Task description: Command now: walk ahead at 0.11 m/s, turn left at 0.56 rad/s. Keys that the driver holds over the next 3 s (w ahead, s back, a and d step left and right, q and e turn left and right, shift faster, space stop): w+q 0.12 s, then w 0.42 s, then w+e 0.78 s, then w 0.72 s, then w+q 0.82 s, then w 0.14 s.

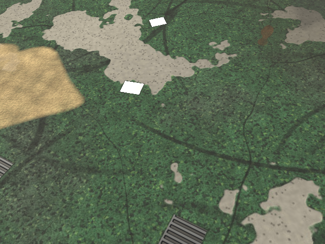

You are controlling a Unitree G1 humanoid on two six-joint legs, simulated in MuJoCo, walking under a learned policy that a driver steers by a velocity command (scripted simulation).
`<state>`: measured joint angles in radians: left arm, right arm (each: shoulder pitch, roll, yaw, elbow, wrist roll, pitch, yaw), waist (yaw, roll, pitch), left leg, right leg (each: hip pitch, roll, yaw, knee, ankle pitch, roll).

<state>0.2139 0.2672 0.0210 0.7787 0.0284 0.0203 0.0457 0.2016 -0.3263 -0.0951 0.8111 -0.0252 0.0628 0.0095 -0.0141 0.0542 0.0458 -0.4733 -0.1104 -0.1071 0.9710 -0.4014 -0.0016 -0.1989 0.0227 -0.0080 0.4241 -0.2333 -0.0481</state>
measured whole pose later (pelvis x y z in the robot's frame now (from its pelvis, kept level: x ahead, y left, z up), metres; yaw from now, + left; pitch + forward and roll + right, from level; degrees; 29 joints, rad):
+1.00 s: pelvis +0.38 +0.07 -0.02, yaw -2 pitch +0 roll +0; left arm 0.20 0.28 0.06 0.85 0.01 -0.03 -0.02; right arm 0.27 -0.24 -0.01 0.88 -0.03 -0.08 0.00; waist -0.01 0.01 0.07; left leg -0.34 0.02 0.00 1.25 -0.34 0.04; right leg -0.35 0.13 -0.05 0.52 -0.18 -0.14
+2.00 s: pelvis +0.91 -0.01 -0.01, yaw -19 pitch +1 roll +1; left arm 0.08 0.24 0.01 0.78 0.04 -0.07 -0.01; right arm 0.42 -0.24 -0.03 0.95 -0.01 -0.06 0.00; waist -0.05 0.01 0.04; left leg -0.19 -0.02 0.01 0.94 -0.45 0.06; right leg -0.39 0.02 -0.08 0.55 -0.18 -0.09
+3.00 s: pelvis +1.45 -0.10 -0.02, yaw +9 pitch +2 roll +1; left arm 0.02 0.25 0.01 0.73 0.03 -0.06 -0.02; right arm 0.46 -0.29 -0.07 0.90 -0.02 -0.05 -0.01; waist -0.10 -0.02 0.03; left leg 0.06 -0.14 -0.20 0.37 -0.42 0.10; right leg -0.49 -0.01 -0.01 0.52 -0.09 -0.02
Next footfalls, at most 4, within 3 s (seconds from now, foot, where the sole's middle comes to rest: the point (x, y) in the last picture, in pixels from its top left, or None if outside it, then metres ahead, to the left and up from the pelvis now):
0.38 left None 0.13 0.15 -0.78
0.88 right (175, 242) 0.49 0.03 -0.78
1.42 left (146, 171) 0.81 0.16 -0.78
1.92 right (201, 137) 0.99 -0.12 -0.78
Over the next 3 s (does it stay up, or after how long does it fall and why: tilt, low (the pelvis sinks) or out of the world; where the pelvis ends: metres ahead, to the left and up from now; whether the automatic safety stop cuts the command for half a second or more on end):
stays up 1.45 -0.10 -0.02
